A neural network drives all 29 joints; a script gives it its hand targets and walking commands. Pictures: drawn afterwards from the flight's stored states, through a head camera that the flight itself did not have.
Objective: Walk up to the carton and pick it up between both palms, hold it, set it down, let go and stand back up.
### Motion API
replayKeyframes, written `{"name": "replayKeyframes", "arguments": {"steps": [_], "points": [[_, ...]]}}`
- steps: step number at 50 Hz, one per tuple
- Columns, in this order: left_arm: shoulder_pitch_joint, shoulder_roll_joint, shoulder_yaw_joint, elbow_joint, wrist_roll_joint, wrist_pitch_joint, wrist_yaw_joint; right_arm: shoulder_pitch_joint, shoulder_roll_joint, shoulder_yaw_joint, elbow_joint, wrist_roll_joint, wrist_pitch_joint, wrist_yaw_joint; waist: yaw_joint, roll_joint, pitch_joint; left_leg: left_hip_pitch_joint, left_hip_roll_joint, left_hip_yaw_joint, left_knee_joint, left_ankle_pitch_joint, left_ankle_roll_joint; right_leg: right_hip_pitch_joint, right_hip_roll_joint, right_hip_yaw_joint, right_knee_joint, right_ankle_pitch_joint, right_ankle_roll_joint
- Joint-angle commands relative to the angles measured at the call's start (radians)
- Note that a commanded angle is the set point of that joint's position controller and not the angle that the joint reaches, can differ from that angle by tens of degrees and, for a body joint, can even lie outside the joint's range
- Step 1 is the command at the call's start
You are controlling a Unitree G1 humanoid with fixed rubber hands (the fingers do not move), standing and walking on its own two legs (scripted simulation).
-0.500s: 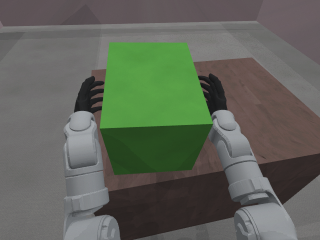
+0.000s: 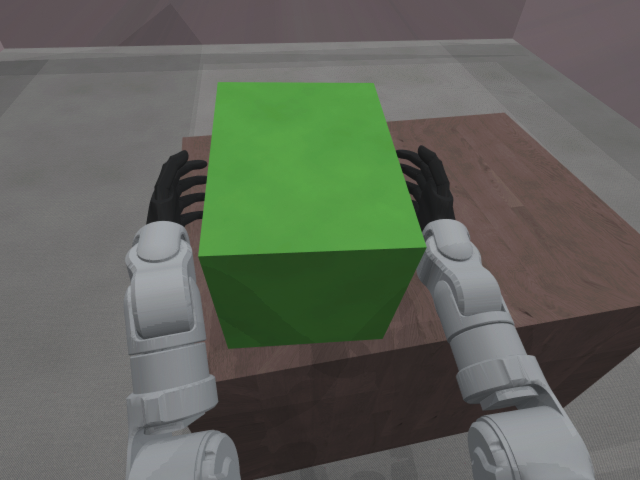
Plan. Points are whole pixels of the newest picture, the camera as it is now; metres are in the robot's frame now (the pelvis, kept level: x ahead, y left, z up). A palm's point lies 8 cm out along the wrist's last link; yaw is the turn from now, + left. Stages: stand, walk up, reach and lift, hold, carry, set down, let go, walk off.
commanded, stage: hold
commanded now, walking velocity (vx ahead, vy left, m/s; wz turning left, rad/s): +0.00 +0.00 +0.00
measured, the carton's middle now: (302, 213) +0.42 +0.01 +0.12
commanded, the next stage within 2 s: set down in 1.04 s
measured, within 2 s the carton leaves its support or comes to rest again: neither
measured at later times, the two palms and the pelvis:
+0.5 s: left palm (169, 223) +0.35 +0.16 +0.18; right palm (432, 215) +0.36 -0.14 +0.17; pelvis +0.00 +0.00 +0.00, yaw +0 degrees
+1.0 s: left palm (169, 220) +0.35 +0.16 +0.18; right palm (433, 211) +0.36 -0.14 +0.17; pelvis +0.00 +0.00 +0.00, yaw +0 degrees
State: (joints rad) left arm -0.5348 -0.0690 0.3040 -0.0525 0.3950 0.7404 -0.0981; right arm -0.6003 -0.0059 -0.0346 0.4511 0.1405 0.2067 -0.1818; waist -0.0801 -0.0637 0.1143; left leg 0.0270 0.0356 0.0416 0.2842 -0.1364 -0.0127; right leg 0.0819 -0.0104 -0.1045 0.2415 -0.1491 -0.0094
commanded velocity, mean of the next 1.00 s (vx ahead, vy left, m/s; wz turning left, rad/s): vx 0.00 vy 0.00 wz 0.00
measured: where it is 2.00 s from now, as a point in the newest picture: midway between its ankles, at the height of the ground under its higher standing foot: outside the picture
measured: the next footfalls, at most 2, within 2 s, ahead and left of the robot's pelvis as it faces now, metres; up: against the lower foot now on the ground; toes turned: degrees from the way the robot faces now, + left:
none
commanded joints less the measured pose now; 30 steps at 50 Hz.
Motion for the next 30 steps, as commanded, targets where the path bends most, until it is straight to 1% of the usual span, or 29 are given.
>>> {"name": "replayKeyframes", "arguments": {"steps": [1, 2, 3, 4, 5, 6, 7, 8, 9, 10, 11, 12, 14, 15, 16, 18, 19, 20, 21, 22, 23, 24, 25, 26, 27, 28, 29, 30], "points": [[-0.495, -0.37, -0.396, -0.068, -0.131, -0.047, -0.115, -0.57, 0.409, 0.328, -0.22, 0.027, -0.049, 0.106, -0.012, 0.079, -0.319, 0.119, -0.048, 0.042, 0.0, 0.216, 0.003, 0.027, 0.049, -0.032, -0.01, 0.136, 0.027], [-0.482, -0.369, -0.398, -0.055, -0.135, -0.043, -0.116, -0.571, 0.41, 0.335, -0.232, 0.034, -0.051, 0.105, -0.012, 0.081, -0.326, 0.121, -0.05, 0.044, 0.001, 0.222, 0.0, 0.027, 0.047, -0.029, -0.015, 0.138, 0.028], [-0.494, -0.356, -0.378, -0.024, -0.128, -0.042, -0.118, -0.579, 0.403, 0.326, -0.202, 0.026, -0.047, 0.106, -0.01, 0.065, -0.296, 0.116, -0.049, 0.045, -0.006, 0.178, 0.006, 0.019, 0.044, -0.028, -0.022, 0.109, 0.032], [-0.495, -0.364, -0.372, -0.03, -0.123, -0.042, -0.12, -0.585, 0.408, 0.324, -0.196, 0.025, -0.048, 0.108, -0.003, 0.052, -0.287, 0.094, -0.053, 0.048, -0.016, 0.163, 0.011, 0.015, 0.044, -0.033, -0.022, 0.101, 0.035], [-0.493, -0.354, -0.368, -0.016, -0.124, -0.045, -0.122, -0.585, 0.416, 0.327, -0.216, 0.019, -0.053, 0.108, -0.002, 0.038, -0.3, 0.101, -0.052, 0.05, -0.016, 0.151, 0.02, 0.023, 0.042, -0.03, -0.018, 0.109, 0.033], [-0.502, -0.371, -0.383, -0.039, -0.131, -0.051, -0.121, -0.613, 0.418, 0.334, -0.233, 0.028, -0.062, 0.108, -0.001, 0.05, -0.34, 0.098, -0.054, 0.05, -0.013, 0.175, 0.013, 0.046, 0.045, -0.031, -0.012, 0.138, 0.032], [-0.508, -0.369, -0.386, -0.038, -0.129, -0.052, -0.121, -0.622, 0.411, 0.333, -0.238, 0.026, -0.065, 0.105, -0.006, 0.046, -0.334, 0.097, -0.055, 0.047, -0.009, 0.18, 0.015, 0.042, 0.045, -0.034, -0.013, 0.138, 0.034], [-0.506, -0.358, -0.389, -0.031, -0.137, -0.056, -0.119, -0.617, 0.416, 0.344, -0.235, 0.028, -0.068, 0.103, -0.003, 0.054, -0.344, 0.106, -0.054, 0.047, -0.002, 0.191, 0.015, 0.045, 0.043, -0.029, -0.014, 0.147, 0.036], [-0.508, -0.366, -0.397, -0.041, -0.139, -0.059, -0.115, -0.608, 0.424, 0.337, -0.226, 0.032, -0.066, 0.102, -0.003, 0.059, -0.338, 0.112, -0.048, 0.047, -0.002, 0.198, 0.011, 0.041, 0.045, -0.027, -0.012, 0.15, 0.031], [-0.504, -0.36, -0.386, -0.02, -0.132, -0.057, -0.115, -0.608, 0.416, 0.334, -0.198, 0.029, -0.063, 0.1, -0.004, 0.065, -0.323, 0.103, -0.05, 0.05, -0.001, 0.188, 0.013, 0.038, 0.043, -0.027, -0.016, 0.144, 0.032], [-0.496, -0.362, -0.377, -0.027, -0.125, -0.059, -0.114, -0.599, 0.412, 0.341, -0.204, 0.03, -0.062, 0.102, 0.005, 0.056, -0.315, 0.099, -0.051, 0.046, -0.011, 0.18, 0.016, 0.044, 0.047, -0.03, -0.018, 0.133, 0.028], [-0.509, -0.362, -0.391, -0.041, -0.132, -0.062, -0.116, -0.605, 0.429, 0.35, -0.219, 0.034, -0.064, 0.102, 0.002, 0.056, -0.331, 0.1, -0.055, 0.045, -0.007, 0.197, 0.012, 0.032, 0.043, -0.027, -0.013, 0.148, 0.036], [-0.476, -0.361, -0.386, -0.042, -0.125, -0.055, -0.121, -0.608, 0.428, 0.368, -0.245, 0.045, -0.067, 0.097, 0.004, 0.061, -0.345, 0.118, -0.059, 0.049, 0.008, 0.245, 0.013, 0.063, 0.043, -0.025, -0.009, 0.214, 0.043], [-0.485, -0.349, -0.387, -0.052, -0.13, -0.057, -0.125, -0.589, 0.424, 0.363, -0.237, 0.043, -0.064, 0.092, -0.013, 0.05, -0.351, 0.119, -0.058, 0.045, 0.01, 0.242, 0.01, 0.08, 0.042, -0.023, -0.008, 0.219, 0.039], [-0.476, -0.349, -0.379, -0.041, -0.125, -0.055, -0.125, -0.585, 0.417, 0.354, -0.238, 0.037, -0.062, 0.091, -0.005, 0.048, -0.329, 0.119, -0.058, 0.051, 0.006, 0.222, 0.012, 0.065, 0.046, -0.028, -0.006, 0.2, 0.041], [-0.489, -0.352, -0.38, -0.047, -0.123, -0.051, -0.123, -0.585, 0.407, 0.339, -0.22, 0.032, -0.055, 0.093, -0.003, 0.074, -0.301, 0.101, -0.052, 0.049, -0.008, 0.189, 0.007, 0.049, 0.048, -0.029, -0.016, 0.137, 0.032], [-0.492, -0.364, -0.397, -0.078, -0.129, -0.05, -0.12, -0.575, 0.421, 0.351, -0.233, 0.039, -0.058, 0.096, -0.008, 0.078, -0.333, 0.122, -0.053, 0.048, 0.002, 0.232, 0.005, 0.049, 0.048, -0.029, -0.01, 0.171, 0.031], [-0.484, -0.365, -0.41, -0.093, -0.144, -0.053, -0.118, -0.563, 0.423, 0.36, -0.246, 0.051, -0.058, 0.097, -0.006, 0.078, -0.342, 0.13, -0.052, 0.049, 0.008, 0.265, -0.003, 0.039, 0.05, -0.031, -0.01, 0.192, 0.032], [-0.486, -0.363, -0.416, -0.087, -0.147, -0.053, -0.118, -0.573, 0.416, 0.364, -0.257, 0.052, -0.059, 0.097, -0.012, 0.074, -0.344, 0.132, -0.054, 0.039, 0.017, 0.274, -0.001, 0.039, 0.049, -0.03, -0.004, 0.214, 0.032], [-0.476, -0.356, -0.407, -0.063, -0.136, -0.046, -0.12, -0.582, 0.407, 0.356, -0.256, 0.045, -0.053, 0.093, -0.019, 0.07, -0.328, 0.128, -0.057, 0.042, 0.02, 0.261, -0.001, 0.054, 0.051, -0.032, -0.012, 0.2, 0.037], [-0.474, -0.35, -0.396, -0.055, -0.129, -0.047, -0.12, -0.566, 0.409, 0.354, -0.225, 0.042, -0.046, 0.091, -0.013, 0.066, -0.301, 0.124, -0.058, 0.044, 0.012, 0.238, 0.003, 0.038, 0.044, -0.025, -0.013, 0.191, 0.037], [-0.475, -0.349, -0.391, -0.054, -0.129, -0.049, -0.121, -0.557, 0.406, 0.355, -0.223, 0.035, -0.045, 0.091, -0.011, 0.05, -0.303, 0.112, -0.05, 0.041, -0.001, 0.226, 0.003, 0.048, 0.05, -0.031, -0.013, 0.174, 0.037], [-0.493, -0.361, -0.404, -0.078, -0.142, -0.052, -0.122, -0.579, 0.416, 0.363, -0.247, 0.049, -0.049, 0.095, -0.006, 0.067, -0.333, 0.117, -0.056, 0.041, -0.001, 0.225, 0.001, 0.06, 0.049, -0.027, -0.014, 0.169, 0.034], [-0.487, -0.361, -0.404, -0.078, -0.142, -0.055, -0.121, -0.575, 0.419, 0.361, -0.264, 0.048, -0.051, 0.096, -0.007, 0.07, -0.336, 0.115, -0.056, 0.043, 0.003, 0.231, 0.002, 0.046, 0.045, -0.023, -0.011, 0.186, 0.033], [-0.492, -0.357, -0.397, -0.084, -0.137, -0.056, -0.121, -0.573, 0.42, 0.365, -0.248, 0.052, -0.048, 0.096, -0.011, 0.073, -0.325, 0.116, -0.055, 0.038, 0.005, 0.252, 0.006, 0.043, 0.048, -0.026, -0.01, 0.207, 0.035], [-0.474, -0.354, -0.388, -0.065, -0.127, -0.051, -0.12, -0.559, 0.409, 0.356, -0.238, 0.04, -0.047, 0.096, -0.005, 0.052, -0.318, 0.117, -0.053, 0.038, 0.006, 0.25, 0.006, 0.052, 0.048, -0.025, -0.013, 0.194, 0.034], [-0.472, -0.354, -0.383, -0.053, -0.127, -0.048, -0.12, -0.565, 0.416, 0.358, -0.239, 0.045, -0.05, 0.1, 0.001, 0.05, -0.306, 0.119, -0.052, 0.04, -0.002, 0.225, 0.004, 0.042, 0.05, -0.03, -0.013, 0.163, 0.034], [-0.488, -0.35, -0.381, -0.06, -0.129, -0.05, -0.12, -0.576, 0.409, 0.352, -0.237, 0.039, -0.05, 0.1, 0.004, 0.049, -0.306, 0.114, -0.053, 0.044, -0.011, 0.17, 0.013, 0.041, 0.048, -0.033, -0.022, 0.111, 0.034]]}}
